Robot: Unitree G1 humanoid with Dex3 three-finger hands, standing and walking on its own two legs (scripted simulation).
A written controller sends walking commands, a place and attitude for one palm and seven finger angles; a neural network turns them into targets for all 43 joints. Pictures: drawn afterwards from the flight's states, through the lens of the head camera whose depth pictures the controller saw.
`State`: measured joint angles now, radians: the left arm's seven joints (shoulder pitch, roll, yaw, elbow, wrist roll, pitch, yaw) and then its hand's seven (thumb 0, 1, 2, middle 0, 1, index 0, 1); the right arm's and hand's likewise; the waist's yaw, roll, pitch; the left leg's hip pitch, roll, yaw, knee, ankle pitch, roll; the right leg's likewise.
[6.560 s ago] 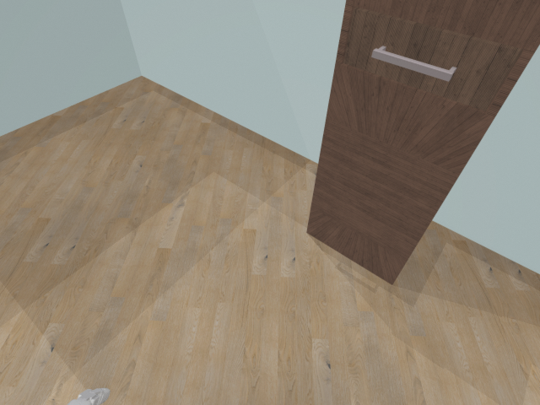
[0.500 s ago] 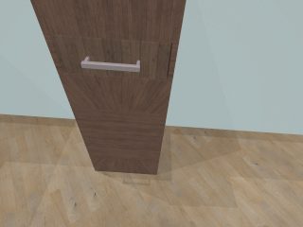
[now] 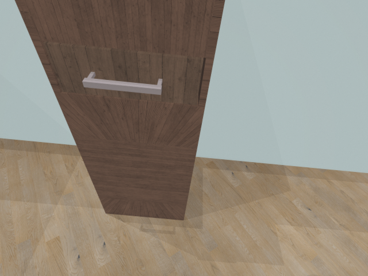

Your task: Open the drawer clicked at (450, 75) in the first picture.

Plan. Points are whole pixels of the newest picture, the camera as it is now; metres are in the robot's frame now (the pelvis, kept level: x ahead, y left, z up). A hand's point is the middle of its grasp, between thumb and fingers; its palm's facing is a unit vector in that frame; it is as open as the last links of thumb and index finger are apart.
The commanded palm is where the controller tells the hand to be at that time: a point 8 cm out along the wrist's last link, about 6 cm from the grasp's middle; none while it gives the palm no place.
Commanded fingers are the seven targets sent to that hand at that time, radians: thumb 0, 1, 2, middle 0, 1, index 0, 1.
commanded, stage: come to a stop and stand still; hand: left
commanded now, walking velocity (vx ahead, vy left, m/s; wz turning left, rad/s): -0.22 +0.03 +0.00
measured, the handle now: (124, 82) +0.53 +0.20 +0.14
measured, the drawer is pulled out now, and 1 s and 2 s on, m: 0.00 0.00 0.00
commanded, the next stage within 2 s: look again from close up in 1.34 s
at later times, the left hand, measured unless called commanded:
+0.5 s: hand out of the picture +0.06 +0.16 -0.16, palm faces +0.09 -0.97 -0.22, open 7.3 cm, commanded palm none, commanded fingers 0.00 0.90 0.90 -0.20 -0.30 -0.20 -0.30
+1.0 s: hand out of the picture -0.02 +0.12 -0.16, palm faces +0.02 -0.98 -0.20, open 7.3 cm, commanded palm none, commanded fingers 0.00 0.90 0.90 -0.20 -0.30 -0.20 -0.30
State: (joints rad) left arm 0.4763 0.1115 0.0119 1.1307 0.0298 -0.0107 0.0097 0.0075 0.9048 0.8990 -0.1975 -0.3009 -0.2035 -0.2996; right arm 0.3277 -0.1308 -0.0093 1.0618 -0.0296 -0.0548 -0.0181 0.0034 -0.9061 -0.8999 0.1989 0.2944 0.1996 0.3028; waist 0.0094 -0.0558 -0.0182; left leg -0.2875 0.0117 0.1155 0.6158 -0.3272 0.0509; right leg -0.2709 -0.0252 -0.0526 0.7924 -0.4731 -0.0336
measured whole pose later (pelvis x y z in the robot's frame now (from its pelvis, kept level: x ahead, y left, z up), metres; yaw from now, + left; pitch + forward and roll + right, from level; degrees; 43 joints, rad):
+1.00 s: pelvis -0.02 -0.04 +0.01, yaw +2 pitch +0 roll -1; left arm 0.31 0.12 -0.01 1.06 0.03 -0.03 0.03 0.01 0.91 0.90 -0.20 -0.30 -0.20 -0.30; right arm 0.34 -0.15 0.00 1.07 -0.03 0.02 -0.01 0.00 -0.91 -0.90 0.20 0.29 0.20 0.30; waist -0.02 0.05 0.04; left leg -0.31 0.05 0.04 0.62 -0.35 0.00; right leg -0.23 0.03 -0.07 0.51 -0.28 -0.04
